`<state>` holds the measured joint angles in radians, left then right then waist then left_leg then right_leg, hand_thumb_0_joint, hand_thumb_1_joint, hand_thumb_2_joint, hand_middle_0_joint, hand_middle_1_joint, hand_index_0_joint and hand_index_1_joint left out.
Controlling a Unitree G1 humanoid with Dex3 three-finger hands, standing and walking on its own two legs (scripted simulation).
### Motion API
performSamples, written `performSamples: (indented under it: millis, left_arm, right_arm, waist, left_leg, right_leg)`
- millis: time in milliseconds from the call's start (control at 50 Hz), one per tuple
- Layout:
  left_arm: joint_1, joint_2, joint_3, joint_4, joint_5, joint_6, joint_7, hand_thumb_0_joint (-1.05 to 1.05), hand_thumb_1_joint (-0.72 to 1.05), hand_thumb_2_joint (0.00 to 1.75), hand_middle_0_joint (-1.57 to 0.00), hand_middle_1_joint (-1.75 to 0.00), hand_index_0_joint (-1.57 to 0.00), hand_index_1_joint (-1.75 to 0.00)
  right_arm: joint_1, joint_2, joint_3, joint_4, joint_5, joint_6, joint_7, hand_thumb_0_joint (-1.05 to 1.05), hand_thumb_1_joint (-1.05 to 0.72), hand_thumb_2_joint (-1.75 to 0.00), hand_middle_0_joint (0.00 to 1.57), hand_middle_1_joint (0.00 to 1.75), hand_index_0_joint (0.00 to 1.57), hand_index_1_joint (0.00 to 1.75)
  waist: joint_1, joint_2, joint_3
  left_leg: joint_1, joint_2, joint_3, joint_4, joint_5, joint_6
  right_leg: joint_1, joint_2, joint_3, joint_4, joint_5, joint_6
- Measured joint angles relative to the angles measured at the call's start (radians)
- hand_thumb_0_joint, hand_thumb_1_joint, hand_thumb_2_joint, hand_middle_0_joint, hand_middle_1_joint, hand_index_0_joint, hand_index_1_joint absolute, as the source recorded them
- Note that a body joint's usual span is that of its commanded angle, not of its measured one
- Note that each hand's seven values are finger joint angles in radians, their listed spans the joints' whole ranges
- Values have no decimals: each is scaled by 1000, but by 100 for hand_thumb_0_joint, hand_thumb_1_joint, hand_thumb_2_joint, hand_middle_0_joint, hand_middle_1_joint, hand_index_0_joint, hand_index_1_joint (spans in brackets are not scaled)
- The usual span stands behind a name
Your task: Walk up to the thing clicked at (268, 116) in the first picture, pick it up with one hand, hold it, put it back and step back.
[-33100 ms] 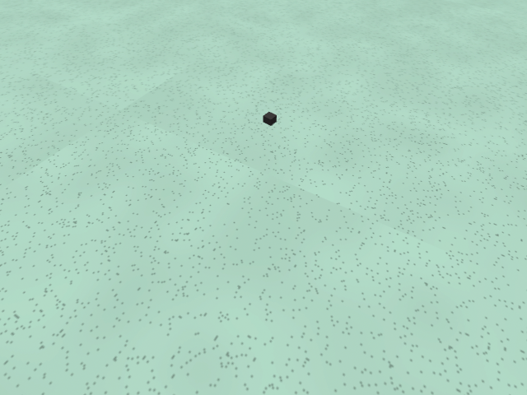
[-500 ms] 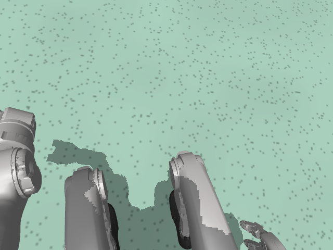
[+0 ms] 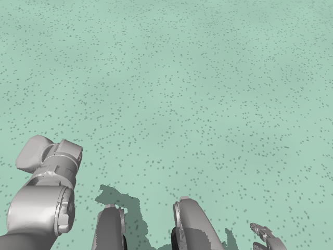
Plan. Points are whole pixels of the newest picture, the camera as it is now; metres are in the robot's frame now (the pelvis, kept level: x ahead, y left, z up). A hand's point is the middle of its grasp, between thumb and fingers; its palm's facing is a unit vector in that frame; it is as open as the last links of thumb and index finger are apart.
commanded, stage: lift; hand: left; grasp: from above
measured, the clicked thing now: (54, 161) +0.38 +0.27 -0.11
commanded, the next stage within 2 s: hold in 0.62 s
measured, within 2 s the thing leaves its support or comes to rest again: neither
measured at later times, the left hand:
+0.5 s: hand (34, 144) +0.36 +0.25 +0.04, palm faces -0.16 -0.44 -0.89, open 9.1 cm
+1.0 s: hand (20, 126) +0.38 +0.25 +0.09, palm faces -0.14 -0.42 -0.90, open 9.0 cm
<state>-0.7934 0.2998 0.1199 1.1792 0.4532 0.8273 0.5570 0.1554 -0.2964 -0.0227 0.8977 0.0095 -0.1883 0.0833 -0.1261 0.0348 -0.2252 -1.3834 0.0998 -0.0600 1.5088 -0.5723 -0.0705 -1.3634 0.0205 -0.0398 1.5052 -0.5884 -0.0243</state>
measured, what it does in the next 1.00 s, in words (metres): rises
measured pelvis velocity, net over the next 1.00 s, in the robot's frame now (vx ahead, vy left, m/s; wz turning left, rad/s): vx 0.06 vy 0.02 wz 0.02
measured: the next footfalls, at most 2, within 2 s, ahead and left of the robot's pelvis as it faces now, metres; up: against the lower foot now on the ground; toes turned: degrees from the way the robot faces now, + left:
none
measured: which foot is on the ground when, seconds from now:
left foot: down 0.00-1.00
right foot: down 0.00-1.00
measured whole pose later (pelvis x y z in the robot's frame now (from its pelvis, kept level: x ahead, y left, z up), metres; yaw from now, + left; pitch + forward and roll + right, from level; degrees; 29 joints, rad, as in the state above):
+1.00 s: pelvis +0.06 +0.02 +0.14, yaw +1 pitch +11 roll +0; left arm -0.76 0.16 0.03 1.18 0.44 0.92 0.56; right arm 0.20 -0.28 -0.03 0.90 0.00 -0.14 0.12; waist -0.06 0.03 -0.11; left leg -0.63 0.06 0.01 0.83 -0.39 -0.04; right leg -0.61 -0.01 -0.01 0.83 -0.41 0.00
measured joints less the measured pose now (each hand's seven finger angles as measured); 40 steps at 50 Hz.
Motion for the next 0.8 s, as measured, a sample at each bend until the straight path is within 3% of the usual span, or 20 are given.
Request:
performSamples:
  millis: [140, 420, 580, 800]
  left_arm:
    - [-28, -22, -15, 72, -5, 22, 5, 2, 15, 62, -77, -64, -64, -60]
    - [28, -81, -41, 14, -37, 61, 1, 2, 18, 59, -75, -66, -62, -60]
    - [29, -97, -77, 13, -13, 76, -13, 3, 19, 58, -74, -66, -62, -61]
    - [28, -120, -81, 24, -21, 92, -8, 3, 19, 56, -75, -66, -62, -61]
  right_arm:
    - [14, 8, -5, 13, 2, -2, -2, 1, -89, -89, 20, 30, 20, 30]
    - [46, 20, 2, 18, -7, 18, 14, 1, -89, -89, 20, 30, 20, 30]
    - [58, 16, 1, 25, -3, 19, 18, 1, -89, -89, 20, 30, 20, 30]
    - [51, 7, -8, 18, -6, 26, 34, 1, -90, -89, 20, 30, 20, 30]
  waist:
    - [4, 5, 14]
    - [28, 13, 76]
    - [34, 6, 91]
    - [52, -3, 109]
  left_leg:
    - [176, 0, 7, -154, 37, -1]
    - [439, -10, 35, -404, 115, 8]
    - [565, -18, 48, -525, 152, 16]
    - [692, -26, 65, -631, 175, 25]
  right_leg:
    - [178, -1, -3, -153, 33, -2]
    - [439, -10, 10, -400, 110, 9]
    - [564, -16, 17, -522, 148, 16]
    - [689, -24, 28, -628, 174, 26]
